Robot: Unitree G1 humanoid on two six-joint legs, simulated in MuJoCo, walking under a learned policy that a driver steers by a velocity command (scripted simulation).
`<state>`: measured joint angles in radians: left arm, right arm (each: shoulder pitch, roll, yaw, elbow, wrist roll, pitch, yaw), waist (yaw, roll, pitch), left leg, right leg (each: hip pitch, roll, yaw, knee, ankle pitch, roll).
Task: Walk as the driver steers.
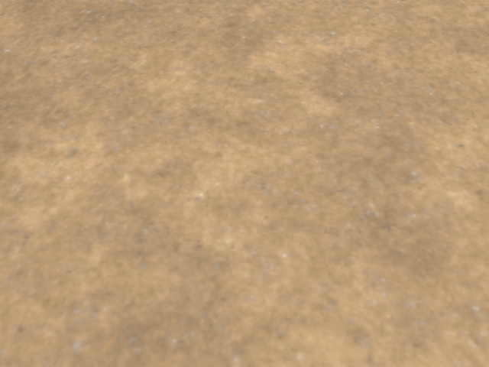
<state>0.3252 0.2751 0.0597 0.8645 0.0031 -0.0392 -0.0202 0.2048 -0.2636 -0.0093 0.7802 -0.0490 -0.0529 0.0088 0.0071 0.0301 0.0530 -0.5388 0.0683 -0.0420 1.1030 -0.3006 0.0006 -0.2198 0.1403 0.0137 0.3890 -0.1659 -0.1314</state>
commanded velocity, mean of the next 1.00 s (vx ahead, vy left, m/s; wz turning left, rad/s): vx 0.50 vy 0.00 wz -0.55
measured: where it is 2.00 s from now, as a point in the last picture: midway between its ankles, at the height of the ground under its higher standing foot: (357, 227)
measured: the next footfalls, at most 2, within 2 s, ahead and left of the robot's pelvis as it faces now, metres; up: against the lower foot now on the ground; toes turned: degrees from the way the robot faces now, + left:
left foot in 0.30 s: +0.36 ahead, +0.12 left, +0.00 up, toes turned -13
right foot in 0.82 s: +0.54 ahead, -0.17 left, +0.00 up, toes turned -34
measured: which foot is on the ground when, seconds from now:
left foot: up 0.00-0.28, down 0.30-0.84, up 0.86-1.00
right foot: down 0.00-0.30, up 0.32-0.80, down 0.82-1.00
